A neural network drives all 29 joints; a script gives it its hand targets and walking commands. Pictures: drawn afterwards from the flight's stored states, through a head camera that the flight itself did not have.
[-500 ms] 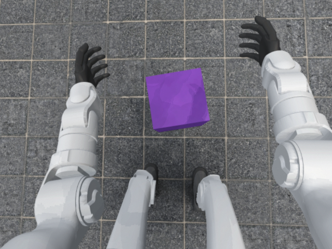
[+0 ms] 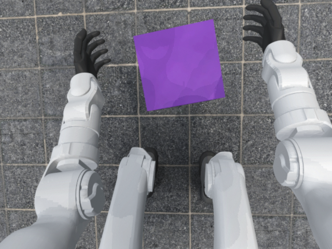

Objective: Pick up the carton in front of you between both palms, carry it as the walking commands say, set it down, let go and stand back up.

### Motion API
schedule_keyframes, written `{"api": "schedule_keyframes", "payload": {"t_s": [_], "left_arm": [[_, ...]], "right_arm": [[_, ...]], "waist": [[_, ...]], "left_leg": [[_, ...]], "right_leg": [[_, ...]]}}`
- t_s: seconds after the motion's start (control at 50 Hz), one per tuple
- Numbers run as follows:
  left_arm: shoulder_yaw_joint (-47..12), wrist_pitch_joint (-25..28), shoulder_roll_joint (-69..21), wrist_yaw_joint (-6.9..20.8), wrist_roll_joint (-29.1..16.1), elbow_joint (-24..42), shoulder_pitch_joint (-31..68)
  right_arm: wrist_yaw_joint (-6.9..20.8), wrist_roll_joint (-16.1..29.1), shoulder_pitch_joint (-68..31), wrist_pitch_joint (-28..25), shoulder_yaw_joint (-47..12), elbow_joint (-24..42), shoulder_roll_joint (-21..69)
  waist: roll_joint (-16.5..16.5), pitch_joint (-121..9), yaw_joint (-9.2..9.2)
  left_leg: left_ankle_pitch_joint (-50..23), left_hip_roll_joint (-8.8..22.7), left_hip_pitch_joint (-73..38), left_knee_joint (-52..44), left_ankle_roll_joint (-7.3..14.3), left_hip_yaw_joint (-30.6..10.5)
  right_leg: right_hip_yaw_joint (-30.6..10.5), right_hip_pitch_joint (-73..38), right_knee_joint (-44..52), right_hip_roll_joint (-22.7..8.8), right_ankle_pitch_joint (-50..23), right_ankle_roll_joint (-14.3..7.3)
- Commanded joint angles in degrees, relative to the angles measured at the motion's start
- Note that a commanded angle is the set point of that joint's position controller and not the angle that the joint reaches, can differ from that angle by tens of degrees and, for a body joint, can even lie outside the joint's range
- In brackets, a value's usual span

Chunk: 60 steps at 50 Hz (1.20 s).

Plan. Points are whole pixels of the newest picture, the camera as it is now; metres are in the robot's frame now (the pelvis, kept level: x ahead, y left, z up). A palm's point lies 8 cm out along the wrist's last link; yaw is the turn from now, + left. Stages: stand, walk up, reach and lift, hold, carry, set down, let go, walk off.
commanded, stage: reach and lift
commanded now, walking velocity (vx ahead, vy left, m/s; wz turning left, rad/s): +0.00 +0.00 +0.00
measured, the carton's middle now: (179, 74) +0.50 +0.00 -0.40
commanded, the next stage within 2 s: none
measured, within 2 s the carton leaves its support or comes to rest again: leaves its support in 1.22 s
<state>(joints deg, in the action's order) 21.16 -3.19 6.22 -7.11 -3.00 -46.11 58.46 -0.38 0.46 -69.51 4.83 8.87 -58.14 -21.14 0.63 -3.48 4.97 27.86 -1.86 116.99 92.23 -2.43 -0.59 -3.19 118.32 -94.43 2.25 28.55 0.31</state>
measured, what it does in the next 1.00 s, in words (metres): lowers itself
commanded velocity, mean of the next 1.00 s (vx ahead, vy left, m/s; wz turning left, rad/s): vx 0.00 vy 0.00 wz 0.00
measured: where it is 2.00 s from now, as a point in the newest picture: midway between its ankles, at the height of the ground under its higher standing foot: (177, 183)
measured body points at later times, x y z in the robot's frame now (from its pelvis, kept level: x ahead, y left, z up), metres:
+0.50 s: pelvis -0.04 +0.00 -0.14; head +0.34 -0.02 +0.09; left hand +0.49 +0.19 -0.33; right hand +0.54 -0.18 -0.34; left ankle +0.09 +0.13 -0.49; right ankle +0.07 -0.12 -0.49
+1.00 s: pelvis -0.04 +0.00 -0.15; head +0.34 -0.02 +0.10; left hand +0.50 +0.16 -0.33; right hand +0.54 -0.14 -0.33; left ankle +0.09 +0.13 -0.49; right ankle +0.07 -0.12 -0.49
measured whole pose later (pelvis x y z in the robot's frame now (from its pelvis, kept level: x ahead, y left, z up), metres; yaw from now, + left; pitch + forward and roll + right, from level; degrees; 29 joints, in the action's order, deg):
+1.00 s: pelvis -0.04 +0.00 -0.15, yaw +1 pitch +38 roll +3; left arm 9.1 -1.1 11.5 -11.0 -14.2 -64.0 82.2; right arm -4.2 12.1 -90.0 2.4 -5.1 -72.0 -23.3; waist -2.3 20.3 3.5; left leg 30.2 -2.9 130.0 122.2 -2.9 0.2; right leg -2.7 130.8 -124.9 1.2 32.0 0.5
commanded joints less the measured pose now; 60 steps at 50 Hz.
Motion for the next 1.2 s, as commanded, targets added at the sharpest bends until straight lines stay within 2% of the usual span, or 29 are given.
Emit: {"api": "schedule_keyframes", "payload": {"t_s": [0.0, 0.1, 0.18, 0.24, 0.34, 0.44, 0.48, 0.52, 0.62, 0.66, 0.74, 0.84, 0.9, 0.94, 0.98, 1.0, 1.04, 1.08, 1.12, 1.18], "left_arm": [[-2.97, 0.51, 8.26, -1.47, -3.75, 6.68, 11.71], [-5.91, -1.35, 10.27, -3.04, -7.64, 5.73, 19.30], [-6.50, -2.22, 11.14, -3.62, -8.59, 1.03, 24.57], [-6.53, -1.79, 11.51, -3.45, -8.25, -3.31, 27.51], [-6.77, 0.18, 12.57, -2.80, -7.71, -8.96, 31.27], [-7.87, 2.25, 14.47, -3.15, -9.44, -8.35, 34.70], [-9.89, 2.75, 12.93, -2.75, -12.12, -9.77, 34.91], [-10.77, 2.87, 13.05, -2.29, -12.99, -11.52, 34.39], [-10.18, 3.19, 14.34, -3.10, -11.80, -11.23, 30.82], [-9.81, 3.21, 13.70, -3.35, -11.32, -12.30, 28.68], [-9.19, 3.35, 12.39, -2.87, -10.08, -12.68, 28.70], [-11.61, 3.46, 10.12, -2.64, -11.47, -10.83, 32.89], [-13.99, 3.26, 6.38, -2.70, -12.64, -10.38, 36.31], [-13.37, 3.07, 4.72, -2.86, -11.84, -11.91, 36.91], [-11.87, 3.00, 3.05, -2.86, -9.58, -13.61, 36.66], [-14.33, 3.06, -4.78, -1.45, -9.65, -11.16, 41.27], [-15.60, 1.98, -20.76, 2.54, -7.50, -10.86, 48.39], [-16.08, -0.31, -33.15, 6.92, -4.98, -9.07, 53.50], [-15.46, -2.24, -39.40, 10.13, -3.28, -7.52, 55.06], [-16.52, -3.81, -46.09, 12.85, -3.65, -3.93, 54.62]], "right_arm": [[-0.94, 4.01, -18.27, -0.87, -3.30, 7.42, -8.44], [-1.37, 7.41, -25.66, 0.35, -6.14, 5.49, -11.88], [-1.35, 8.81, -30.14, 0.92, -7.51, -0.44, -13.13], [-1.04, 9.43, -32.20, 0.49, -8.44, -5.17, -13.19], [-0.90, 10.12, -34.84, -1.30, -9.82, -10.00, -13.48], [-1.98, 11.62, -38.03, -3.08, -11.75, -7.29, -14.69], [-2.56, 11.96, -38.85, -3.45, -12.09, -5.87, -13.51], [-2.89, 12.33, -38.52, -3.58, -12.43, -5.00, -12.86], [-3.61, 13.03, -34.78, -3.30, -13.22, -4.12, -11.06], [-3.53, 12.98, -32.36, -3.04, -13.28, -5.92, -9.84], [-3.12, 11.92, -30.93, -3.07, -12.30, -8.26, -8.31], [-3.32, 11.83, -33.56, -3.59, -12.28, -7.38, -7.40], [-3.24, 12.56, -36.85, -3.77, -14.24, -7.00, -3.92], [-3.36, 11.67, -38.25, -3.73, -14.22, -7.71, -2.65], [-2.92, 11.10, -38.93, -3.50, -14.76, -8.73, 0.68], [-1.63, 11.85, -42.30, -3.39, -17.34, -6.95, 10.40], [2.02, 10.98, -47.91, -2.68, -19.58, -7.42, 27.08], [6.02, 8.58, -48.48, -1.10, -18.51, -6.29, 40.19], [8.89, 6.54, -46.32, 0.27, -15.67, -4.56, 47.20], [10.97, 6.01, -44.38, 1.43, -14.53, -0.93, 53.21]], "waist": [[7.90, -65.56, 1.69], [8.22, -64.27, 1.41], [7.26, -56.71, 1.30], [6.24, -50.69, 1.39], [4.77, -44.42, 1.32], [5.38, -48.54, 1.09], [6.25, -47.65, -0.63], [6.68, -47.89, -1.08], [6.76, -52.61, 1.09], [6.58, -50.02, 1.56], [5.41, -43.36, 0.88], [4.00, -43.78, -0.81], [4.21, -43.74, -1.05], [4.53, -42.72, -1.28], [4.96, -41.36, -0.04], [5.56, -41.76, 0.37], [5.56, -41.33, 0.00], [5.47, -38.56, -0.79], [4.34, -36.74, -0.97], [3.73, -40.04, -1.64]], "left_leg": [[-25.84, -1.90, -26.94, 1.84, -2.68, 4.95], [-17.23, -1.15, -25.51, 7.48, -2.53, 5.83], [-9.77, -0.37, -22.58, 10.99, -2.17, 5.99], [-6.86, 0.16, -20.55, 13.61, -1.93, 5.64], [-8.15, 0.54, -19.20, 18.14, -1.76, 4.70], [-13.72, 0.26, -20.31, 21.94, -1.64, 4.55], [-16.16, 0.00, -19.78, 23.04, -1.37, 4.19], [-17.93, -0.12, -18.96, 24.21, -1.15, 4.07], [-20.50, -0.73, -20.53, 24.52, -1.02, 4.88], [-19.53, -0.82, -19.27, 24.06, -1.01, 5.11], [-16.92, -0.77, -16.13, 23.41, -0.98, 4.70], [-15.88, -1.10, -17.94, 23.15, -1.17, 4.10], [-14.21, -1.79, -18.70, 22.78, -1.17, 3.91], [-13.26, -2.32, -19.12, 22.53, -1.11, 3.78], [-12.44, -2.79, -19.73, 22.08, -0.77, 3.98], [-12.79, -3.38, -19.44, 22.13, -0.20, 3.98], [-13.03, -4.27, -18.31, 23.13, -0.02, 4.14], [-11.28, -5.23, -16.93, 24.01, 0.04, 4.78], [-10.93, -5.97, -15.53, 24.63, 0.22, 5.57], [-15.30, -6.47, -15.94, 25.39, 0.51, 5.92]], "right_leg": [[2.46, -40.53, -2.12, 0.99, -27.43, 1.44], [3.64, -36.02, -7.26, 0.18, -16.31, 1.32], [3.46, -29.42, -9.90, -0.97, -7.25, 0.72], [2.68, -25.08, -12.07, -1.75, -3.95, 0.30], [1.14, -21.14, -16.36, -2.44, -4.87, 0.00], [0.55, -24.64, -20.27, -2.48, -10.40, 0.00], [0.80, -24.61, -20.98, -2.26, -12.84, 0.21], [0.58, -25.99, -21.91, -2.21, -15.66, 0.33], [1.18, -29.82, -23.20, -1.51, -19.35, 0.76], [1.30, -28.13, -22.86, -1.31, -18.26, 0.76], [1.11, -21.81, -21.67, -1.38, -14.73, 0.52], [1.33, -20.34, -20.95, -1.35, -12.41, 0.24], [1.33, -21.02, -20.45, -1.11, -10.52, 0.19], [1.41, -21.15, -20.19, -0.92, -9.48, 0.29], [1.47, -21.06, -19.94, -0.47, -8.63, 0.42], [1.26, -21.38, -19.79, 0.12, -9.13, 0.14], [1.29, -20.72, -20.64, 1.28, -9.99, -0.20], [2.15, -18.58, -21.22, 2.33, -8.94, -0.66], [3.14, -16.54, -21.84, 3.18, -9.08, -1.16], [4.15, -16.75, -22.70, 3.77, -13.32, -1.38]]}}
